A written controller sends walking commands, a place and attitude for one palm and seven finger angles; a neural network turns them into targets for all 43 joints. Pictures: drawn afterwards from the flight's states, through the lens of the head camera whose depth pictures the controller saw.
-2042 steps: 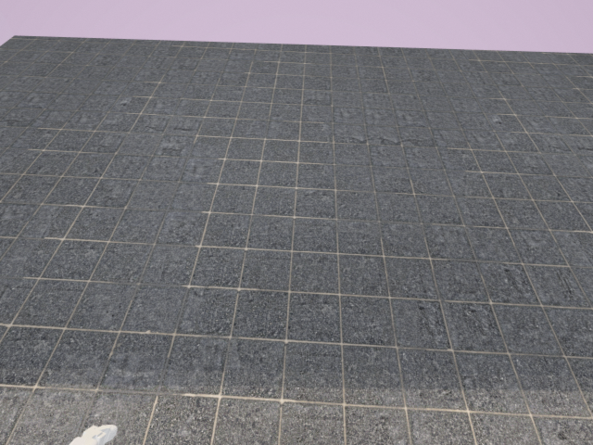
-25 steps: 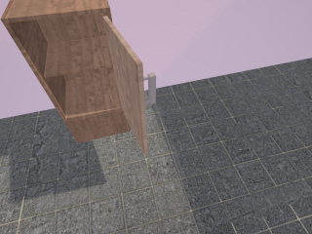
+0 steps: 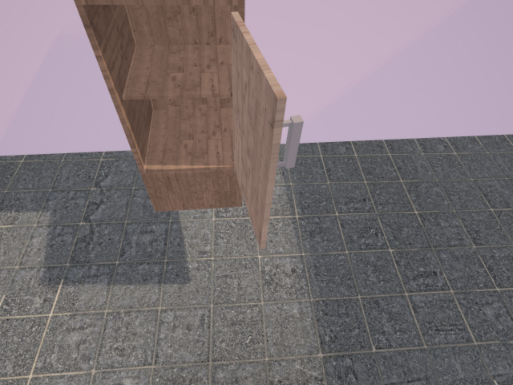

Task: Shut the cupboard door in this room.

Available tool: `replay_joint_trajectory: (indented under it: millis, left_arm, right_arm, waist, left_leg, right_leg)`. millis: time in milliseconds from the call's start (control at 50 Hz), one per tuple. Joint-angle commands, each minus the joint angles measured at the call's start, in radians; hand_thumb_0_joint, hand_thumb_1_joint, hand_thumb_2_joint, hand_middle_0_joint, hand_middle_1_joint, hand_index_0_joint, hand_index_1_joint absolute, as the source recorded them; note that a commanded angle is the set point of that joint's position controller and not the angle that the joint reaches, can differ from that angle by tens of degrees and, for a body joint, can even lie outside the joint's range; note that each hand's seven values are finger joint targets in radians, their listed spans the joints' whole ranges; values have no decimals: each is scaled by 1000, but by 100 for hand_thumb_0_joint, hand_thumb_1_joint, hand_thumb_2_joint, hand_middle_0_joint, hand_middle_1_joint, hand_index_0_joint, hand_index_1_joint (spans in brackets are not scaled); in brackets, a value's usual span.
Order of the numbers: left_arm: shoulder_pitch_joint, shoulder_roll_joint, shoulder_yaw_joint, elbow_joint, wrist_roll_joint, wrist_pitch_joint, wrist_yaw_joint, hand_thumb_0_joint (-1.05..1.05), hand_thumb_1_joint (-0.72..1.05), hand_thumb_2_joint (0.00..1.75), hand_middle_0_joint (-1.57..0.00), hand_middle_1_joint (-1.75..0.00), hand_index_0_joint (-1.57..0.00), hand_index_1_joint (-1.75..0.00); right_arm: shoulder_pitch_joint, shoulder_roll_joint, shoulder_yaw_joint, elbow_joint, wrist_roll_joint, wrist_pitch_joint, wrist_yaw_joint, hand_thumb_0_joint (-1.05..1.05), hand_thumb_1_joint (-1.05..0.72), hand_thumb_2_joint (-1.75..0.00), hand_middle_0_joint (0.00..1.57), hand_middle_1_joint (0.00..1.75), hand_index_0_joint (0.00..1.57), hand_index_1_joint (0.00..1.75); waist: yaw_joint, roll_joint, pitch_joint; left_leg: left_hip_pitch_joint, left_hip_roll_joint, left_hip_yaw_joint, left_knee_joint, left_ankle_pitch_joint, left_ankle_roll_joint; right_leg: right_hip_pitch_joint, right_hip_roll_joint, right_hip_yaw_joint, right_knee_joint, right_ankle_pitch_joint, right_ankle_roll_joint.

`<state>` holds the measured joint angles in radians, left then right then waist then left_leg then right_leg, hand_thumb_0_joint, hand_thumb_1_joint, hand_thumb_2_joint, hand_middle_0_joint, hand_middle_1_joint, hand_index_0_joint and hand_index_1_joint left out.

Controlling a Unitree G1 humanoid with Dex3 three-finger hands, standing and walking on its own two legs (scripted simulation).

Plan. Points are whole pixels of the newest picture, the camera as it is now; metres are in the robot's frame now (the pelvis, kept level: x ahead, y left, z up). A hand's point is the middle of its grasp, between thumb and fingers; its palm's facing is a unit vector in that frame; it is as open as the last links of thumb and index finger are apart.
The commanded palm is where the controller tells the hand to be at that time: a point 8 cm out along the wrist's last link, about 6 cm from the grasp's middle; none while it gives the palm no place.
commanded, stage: turn or walk to find it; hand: left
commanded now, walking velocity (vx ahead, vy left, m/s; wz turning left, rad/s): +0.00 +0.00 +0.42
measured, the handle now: (284, 145) +0.63 -0.01 -0.04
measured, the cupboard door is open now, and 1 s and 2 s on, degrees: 100 100 100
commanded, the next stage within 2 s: stand and wait in 0.68 s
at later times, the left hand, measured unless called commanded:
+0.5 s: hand out of the picture -0.01 +0.20 -0.17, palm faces +0.25 -0.94 -0.23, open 7.4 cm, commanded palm none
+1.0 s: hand out of the picture +0.02 +0.20 -0.15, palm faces +0.32 -0.91 -0.27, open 7.4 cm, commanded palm none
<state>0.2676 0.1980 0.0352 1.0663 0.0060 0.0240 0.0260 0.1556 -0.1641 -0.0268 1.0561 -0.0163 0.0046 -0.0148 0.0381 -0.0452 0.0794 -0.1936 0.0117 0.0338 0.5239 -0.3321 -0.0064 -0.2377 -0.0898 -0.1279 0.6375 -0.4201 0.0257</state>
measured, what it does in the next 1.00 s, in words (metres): steps on the spot, turning left: right foot, then left foot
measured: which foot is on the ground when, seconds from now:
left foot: down 0.00-0.20, up 0.22-0.50, down 0.52-0.96, up 0.98-1.00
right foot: up 0.00-0.16, down 0.18-0.52, up 0.54-0.92, down 0.94-1.00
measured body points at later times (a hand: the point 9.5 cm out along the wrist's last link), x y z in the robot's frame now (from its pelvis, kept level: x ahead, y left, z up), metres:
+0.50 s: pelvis -0.01 +0.00 +0.00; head +0.04 +0.02 +0.45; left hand -0.03 +0.25 -0.15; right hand +0.13 -0.22 -0.14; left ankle -0.05 +0.11 -0.72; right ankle -0.01 -0.12 -0.73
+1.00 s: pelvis +0.01 -0.01 +0.00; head +0.04 -0.03 +0.45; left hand +0.00 +0.24 -0.13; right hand +0.12 -0.22 -0.17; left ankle -0.04 +0.11 -0.72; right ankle +0.05 -0.11 -0.73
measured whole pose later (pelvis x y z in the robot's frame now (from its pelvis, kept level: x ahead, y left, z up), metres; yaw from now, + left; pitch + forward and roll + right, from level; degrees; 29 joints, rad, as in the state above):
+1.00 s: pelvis +0.01 -0.01 +0.00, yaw +20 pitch -1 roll +1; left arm 0.17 0.18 0.01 1.01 0.02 -0.01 0.02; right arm 0.21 -0.19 -0.05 1.04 -0.01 0.03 -0.01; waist -0.01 0.05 0.06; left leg -0.24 -0.01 -0.02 0.60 -0.40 -0.02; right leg -0.25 -0.05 -0.09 0.56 -0.29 -0.01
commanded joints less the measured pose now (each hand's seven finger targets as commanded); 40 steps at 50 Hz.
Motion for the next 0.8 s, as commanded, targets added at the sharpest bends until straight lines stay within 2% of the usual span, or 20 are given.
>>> replay_joint_trajectory:
  millis: [0, 40, 120, 140, 160, 180, 200, 220, 240, 280, 400, 460, 480, 500, 520, 540, 560, 580, 620, 780]
  left_arm:
    - [-37, 70, 18, -54, -7, -9, -2, 0, 90, 90, -20, -30, -20, -30]
    - [-29, 64, 19, -46, -4, -11, -7, 0, 90, 90, -20, -30, -20, -30]
    - [32, 67, 22, -32, 0, -23, -6, 0, 90, 90, -20, -30, -20, -30]
    - [53, 91, 25, -28, 2, -29, -3, 0, 90, 90, -20, -30, -20, -30]
    - [66, 146, 36, -32, 12, -34, 4, 0, 90, 90, -20, -30, -20, -30]
    - [71, 205, 46, -41, 17, -35, 4, 0, 90, 90, -20, -30, -20, -30]
    - [90, 221, 59, -49, 14, -37, 4, 0, 90, 90, -20, -30, -20, -30]
    - [71, 190, 53, -57, 16, -34, 8, 0, 90, 90, -20, -30, -20, -30]
    - [30, 172, 49, -72, 16, -31, 12, 0, 90, 90, -20, -30, -20, -30]
    - [-14, 168, 50, -106, 22, -34, 10, 0, 90, 90, -20, -30, -20, -30]
    - [24, 215, 66, -116, 26, -30, 5, 0, 90, 90, -20, -30, -20, -30]
    - [-3, 225, 70, -123, 14, -23, 3, 0, 90, 90, -20, -30, -20, -30]
    - [-7, 201, 67, -137, 5, -16, -1, 0, 90, 90, -20, -30, -20, -30]
    - [2, 135, 54, -171, -1, -11, -9, 0, 90, 90, -20, -30, -20, -30]
    - [-47, 114, 38, -193, 6, -5, -7, 0, 90, 90, -20, -30, -20, -30]
    - [-92, 113, 39, -191, 7, 6, 1, 0, 90, 90, -20, -30, -20, -30]
    - [-118, 123, 44, -183, 6, 6, -3, 0, 90, 90, -20, -30, -20, -30]
    - [-119, 125, 47, -168, 7, 4, -9, 0, 90, 90, -20, -30, -20, -30]
    - [-82, 116, 45, -148, 8, 3, -16, 0, 90, 90, -20, -30, -20, -30]
    - [-107, 81, 20, -144, 6, -3, -12, 0, 90, 90, -20, -30, -20, -30]
  right_arm:
    - [49, -177, -37, -17, -6, -10, -24, 0, -90, -90, 20, 30, 20, 30]
    - [36, -177, -45, -26, -6, -6, -24, 0, -90, -90, 20, 30, 20, 30]
    - [9, -181, -51, -46, 0, 2, -15, 0, -90, -90, 20, 30, 20, 30]
    - [-2, -170, -48, -53, 5, 2, -11, 0, -90, -90, 20, 30, 20, 30]
    - [1, -130, -44, -69, 11, 1, -5, 0, -90, -90, 20, 30, 20, 30]
    - [-8, -104, -41, -95, 13, 5, 3, 0, -90, -90, 20, 30, 20, 30]
    - [-54, -120, -50, -110, 5, 25, 1, 0, -90, -90, 20, 30, 20, 30]
    - [-69, -135, -56, -110, 4, 30, 2, 0, -90, -90, 20, 30, 20, 30]
    - [-53, -125, -57, -105, 7, 34, 6, 0, -90, -90, 20, 30, 20, 30]
    - [-24, -102, -51, -93, 7, 35, 18, 0, -90, -90, 20, 30, 20, 30]
    - [-72, -96, -37, -132, 9, 26, 27, 0, -90, -90, 20, 30, 20, 30]
    - [10, -121, -38, -123, 3, 13, 27, 0, -90, -90, 20, 30, 20, 30]
    - [50, -173, -50, -121, -1, 3, 28, 0, -90, -90, 20, 30, 20, 30]
    - [97, -275, -74, -130, -9, -3, 24, 0, -90, -90, 20, 30, 20, 30]
    - [132, -316, -84, -118, -1, 8, 16, 0, -90, -90, 20, 30, 20, 30]
    - [126, -302, -84, -116, -4, 3, 5, 0, -90, -90, 20, 30, 20, 30]
    - [94, -274, -78, -122, -7, 4, -3, 0, -90, -90, 20, 30, 20, 30]
    - [55, -244, -67, -129, -9, 3, -5, 0, -90, -90, 20, 30, 20, 30]
    - [30, -218, -58, -137, -6, -5, -6, 0, -90, -90, 20, 30, 20, 30]
    - [85, -195, -59, -108, -5, -8, -8, 0, -90, -90, 20, 30, 20, 30]
  waist:
    - [-39, 289, -58]
    - [-37, 222, -82]
    - [-12, 176, -96]
    - [2, 125, -107]
    - [-1, -32, -122]
    - [8, -155, -93]
    - [39, -262, -57]
    - [30, -207, -6]
    - [0, -133, 9]
    - [-19, -110, -31]
    - [11, -145, -69]
    - [-36, -101, -125]
    - [-62, 33, -157]
    - [-76, 320, -169]
    - [-94, 320, -162]
    - [-94, 328, -148]
    - [-87, 293, -109]
    - [-66, 253, -79]
    - [-41, 191, -100]
    - [-59, 187, -123]
  left_leg:
    - [111, 259, -266, -164, 772, 188]
    - [121, 234, -252, -145, 727, 173]
    - [38, 163, -223, -90, 573, 113]
    - [-33, 127, -206, -41, 473, 78]
    - [-146, 47, -117, 58, 291, 29]
    - [-228, -43, -37, 190, -26, -8]
    - [-265, -29, -66, 383, -252, -9]
    - [-287, -10, -99, 509, -243, -5]
    - [-291, 3, -90, 579, -213, -6]
    - [-275, 5, -55, 553, -180, -20]
    - [-199, 2, 30, 258, -133, -32]
    - [-19, 6, 65, -31, 90, -25]
    - [113, 66, -25, -127, 257, 3]
    - [229, 308, -360, -162, 576, 128]
    - [179, 398, -404, -190, 664, 221]
    - [123, 375, -419, -205, 574, 224]
    - [97, 334, -383, -206, 504, 217]
    - [62, 287, -330, -206, 480, 198]
    - [93, 238, -250, -194, 511, 172]
    - [132, 221, -229, -181, 563, 175]
  right_leg:
    - [-137, -2, 73, 163, -121, 10]
    - [-123, 13, 61, 117, -83, 15]
    - [21, 29, 34, -130, 126, 23]
    - [110, -6, 65, -221, 257, 16]
    - [200, -134, 182, -258, 383, -24]
    - [200, -287, 291, -303, 475, -110]
    - [126, -355, 359, -337, 548, -182]
    - [65, -346, 337, -338, 551, -209]
    - [52, -330, 274, -316, 579, -205]
    - [85, -265, 145, -275, 627, -168]
    - [145, -261, 75, -224, 665, -157]
    - [99, -239, 7, -96, 576, -83]
    - [-2, -189, -35, 38, 462, -29]
    - [-237, -50, -69, 244, -14, 44]
    - [-273, -27, 13, 365, -258, 41]
    - [-285, -33, 87, 438, -230, 38]
    - [-316, -36, 110, 476, -166, 38]
    - [-309, -36, 117, 483, -99, 39]
    - [-298, -24, 106, 469, -26, 45]
    - [-215, 14, 84, 230, -27, 50]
